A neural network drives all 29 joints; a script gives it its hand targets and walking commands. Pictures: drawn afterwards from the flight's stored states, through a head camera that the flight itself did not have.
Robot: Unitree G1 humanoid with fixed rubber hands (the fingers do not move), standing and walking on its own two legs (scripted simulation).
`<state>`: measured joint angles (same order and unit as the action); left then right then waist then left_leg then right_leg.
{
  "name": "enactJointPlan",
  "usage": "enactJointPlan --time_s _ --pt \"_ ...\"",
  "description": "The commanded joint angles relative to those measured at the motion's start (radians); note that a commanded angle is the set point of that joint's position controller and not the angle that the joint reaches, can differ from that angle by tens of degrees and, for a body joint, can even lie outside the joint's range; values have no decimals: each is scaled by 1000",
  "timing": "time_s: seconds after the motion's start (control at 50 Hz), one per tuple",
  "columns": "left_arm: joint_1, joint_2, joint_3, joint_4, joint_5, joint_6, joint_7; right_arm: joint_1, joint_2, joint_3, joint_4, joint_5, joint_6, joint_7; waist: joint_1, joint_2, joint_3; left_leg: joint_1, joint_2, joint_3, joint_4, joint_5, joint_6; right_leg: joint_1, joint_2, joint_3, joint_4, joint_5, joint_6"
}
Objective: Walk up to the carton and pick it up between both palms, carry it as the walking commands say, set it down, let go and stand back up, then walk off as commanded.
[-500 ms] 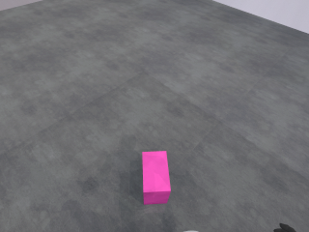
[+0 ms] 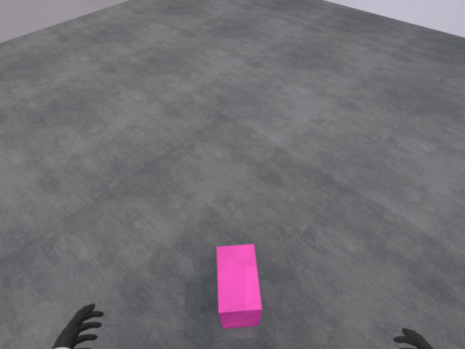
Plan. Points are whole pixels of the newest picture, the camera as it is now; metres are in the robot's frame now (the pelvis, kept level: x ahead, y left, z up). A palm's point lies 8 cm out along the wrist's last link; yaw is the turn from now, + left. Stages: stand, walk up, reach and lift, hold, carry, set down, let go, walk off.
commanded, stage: walk up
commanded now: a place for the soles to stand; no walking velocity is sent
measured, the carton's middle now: (238, 286) +0.43 +0.02 -0.64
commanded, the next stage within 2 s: reach and lift in 1.40 s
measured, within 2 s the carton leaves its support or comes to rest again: neither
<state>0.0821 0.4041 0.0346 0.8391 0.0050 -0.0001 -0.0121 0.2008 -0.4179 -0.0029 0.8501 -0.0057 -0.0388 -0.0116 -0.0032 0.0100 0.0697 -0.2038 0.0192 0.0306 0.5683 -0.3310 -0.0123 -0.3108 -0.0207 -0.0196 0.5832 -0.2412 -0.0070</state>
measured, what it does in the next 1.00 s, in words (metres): stands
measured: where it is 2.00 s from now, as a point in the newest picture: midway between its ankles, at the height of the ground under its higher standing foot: outside the picture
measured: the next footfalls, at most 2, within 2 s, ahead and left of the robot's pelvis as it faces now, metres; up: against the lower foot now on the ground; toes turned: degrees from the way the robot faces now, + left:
none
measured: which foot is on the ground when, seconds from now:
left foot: down 0.00-1.00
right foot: down 0.00-1.00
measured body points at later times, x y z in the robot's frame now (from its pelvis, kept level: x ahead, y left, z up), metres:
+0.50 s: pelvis +0.00 -0.01 +0.01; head +0.01 -0.01 +0.46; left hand +0.12 +0.31 -0.09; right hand +0.11 -0.34 -0.09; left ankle -0.02 +0.13 -0.73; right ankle +0.04 -0.12 -0.73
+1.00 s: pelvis -0.02 -0.01 +0.01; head +0.00 +0.00 +0.46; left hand +0.11 +0.32 -0.09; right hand +0.08 -0.34 -0.10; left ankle -0.02 +0.13 -0.73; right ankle +0.04 -0.12 -0.73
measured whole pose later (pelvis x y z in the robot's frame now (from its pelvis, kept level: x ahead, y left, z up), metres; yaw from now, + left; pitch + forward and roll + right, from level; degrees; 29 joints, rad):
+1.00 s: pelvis -0.02 -0.01 +0.01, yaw +2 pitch -1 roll +0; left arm 0.03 0.43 0.03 1.00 0.01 0.01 -0.02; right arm 0.11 -0.43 -0.02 1.03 -0.01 -0.01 0.01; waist -0.01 -0.01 0.07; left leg -0.19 0.02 0.00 0.42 -0.21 -0.02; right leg -0.26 -0.02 -0.05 0.40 -0.11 -0.01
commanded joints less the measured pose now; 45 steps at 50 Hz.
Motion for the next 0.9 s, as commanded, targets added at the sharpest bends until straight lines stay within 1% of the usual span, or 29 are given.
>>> enactJointPlan --time_s 0.0,0.04,0.06,0.08,0.12,0.14,0.2,0.28,0.32,0.36,0.38,0.42,0.44,0.48,0.52,0.54,0.56,0.58,0.6,0.62,0.64,0.66,0.7,0.74,0.76,0.78,0.82,0.84,0.88 --pt "-57 177 35 -23 -5 -9 -1 -11 -191 -47 -3 -5 -10 -4 4 -78 -96 -13 89 -77 -113 226 51 103 -123 132 -135 206 -79" --pt "-66 175 34 -16 -8 -9 -4 -27 -185 -45 12 -6 -12 -2 7 -48 -88 -18 89 -83 -133 206 51 99 -122 128 -148 174 -76" --pt "-69 171 31 -13 -7 -8 -6 -35 -187 -45 15 -6 -12 0 4 -43 -84 -20 92 -91 -148 183 52 100 -118 123 -162 145 -72" --pt "-77 165 28 -1 -8 -6 -9 -49 -186 -44 19 -8 -11 3 12 -23 -76 -27 94 -91 -161 183 51 108 -112 122 -176 128 -63" --pt "-87 168 28 7 -4 -9 -11 -61 -183 -41 25 -8 -11 5 12 -36 -81 -23 89 -85 -169 161 47 108 -116 127 -201 96 -63" --pt "-91 174 28 13 -4 -9 -12 -59 -180 -42 33 -6 -12 7 6 -25 -85 -12 89 -83 -179 161 44 114 -118 129 -206 95 -62" --pt "-97 176 27 32 -3 -11 -13 -68 -194 -43 49 -5 -13 8 5 -9 -105 -7 99 -90 -200 172 41 140 -113 119 -220 87 -54" --pt "-95 172 26 60 -5 -12 -16 -88 -193 -40 64 -4 -13 8 10 2 -107 0 108 -96 -224 187 41 157 -105 107 -238 74 -44" --pt "-99 174 28 71 -2 -12 -17 -90 -193 -37 76 -5 -13 7 12 -14 -93 -6 104 -99 -237 179 42 164 -107 112 -252 65 -40" --pt "-89 169 27 83 -1 -11 -17 -93 -195 -39 82 -6 -13 8 15 1 -102 2 106 -96 -242 175 43 163 -103 108 -258 46 -38" --pt "-98 170 23 86 -1 -11 -17 -91 -197 -40 89 -5 -13 7 8 -15 -97 11 106 -94 -241 180 42 154 -105 105 -258 52 -40" --pt "-91 173 27 95 1 -12 -16 -98 -200 -41 94 -6 -12 8 10 -7 -102 6 102 -96 -236 182 42 164 -105 107 -266 50 -37" --pt "-102 172 27 94 1 -12 -16 -88 -194 -39 99 -6 -11 8 9 -15 -104 8 100 -90 -242 183 38 171 -108 105 -268 43 -37" --pt "-94 176 27 102 0 -12 -14 -95 -192 -40 103 -6 -12 6 7 -30 -101 19 100 -95 -238 201 38 165 -113 110 -274 73 -37" --pt "-95 169 26 104 -1 -10 -14 -95 -188 -38 111 -5 -10 6 6 -19 -99 22 105 -98 -247 216 38 168 -107 98 -266 87 -36" --pt "-88 172 25 112 -2 -10 -13 -94 -190 -40 115 -6 -12 6 11 -38 -106 24 105 -99 -242 219 39 169 -107 95 -265 85 -32" --pt "-96 174 27 109 -1 -10 -13 -90 -189 -41 119 -5 -10 6 5 -23 -94 18 104 -100 -243 215 39 165 -108 99 -266 75 -35" --pt "-92 185 26 122 -7 -11 -7 -110 -190 -46 127 -4 0 10 2 -26 -55 1 109 -97 -220 263 34 144 -116 103 -251 193 -34" --pt "-88 184 25 122 -9 -13 -5 -103 -189 -47 129 0 4 10 -4 -37 -81 18 108 -97 -211 292 38 158 -120 95 -242 252 -34" --pt "-87 187 26 123 -9 -13 -4 -101 -183 -46 127 1 6 11 -7 -13 -87 16 103 -93 -214 295 37 167 -122 97 -235 268 -37" --pt "-82 185 25 125 -8 -12 -3 -102 -192 -47 128 -1 9 11 -2 -25 -100 16 100 -92 -214 288 37 179 -123 95 -241 260 -35" --pt "-85 187 26 124 -7 -12 -2 -99 -189 -46 131 1 11 11 -5 -37 -102 14 98 -99 -212 277 40 177 -124 94 -240 249 -38" --pt "-87 189 28 118 -6 -10 -1 -106 -188 -46 134 2 13 13 -4 -45 -116 23 98 -102 -206 251 42 164 -124 99 -247 195 -39" --pt "-91 190 27 117 -4 -7 0 -111 -196 -50 135 1 17 15 -4 -29 -112 12 101 -111 -212 208 44 152 -120 98 -251 131 -38" --pt "-89 189 28 117 -4 -5 -1 -118 -195 -52 132 1 18 16 3 -26 -109 1 98 -113 -216 196 48 156 -118 101 -255 108 -37" --pt "-90 193 31 119 -2 -6 0 -120 -193 -53 131 0 19 16 2 -38 -111 -12 99 -118 -221 175 47 160 -119 102 -257 84 -38" --pt "-90 193 31 118 -1 -4 -2 -120 -188 -49 134 -1 20 18 6 -38 -93 -24 95 -119 -231 144 46 151 -120 112 -270 45 -38" --pt "-94 194 31 113 2 -3 -3 -114 -193 -53 135 -6 20 19 1 -34 -92 -27 98 -123 -233 133 48 145 -121 109 -267 25 -39" --pt "-93 188 33 114 3 -2 -3 -120 -195 -52 134 -7 19 21 3 -16 -90 -47 99 -131 -239 110 50 150 -118 109 -268 -4 -37"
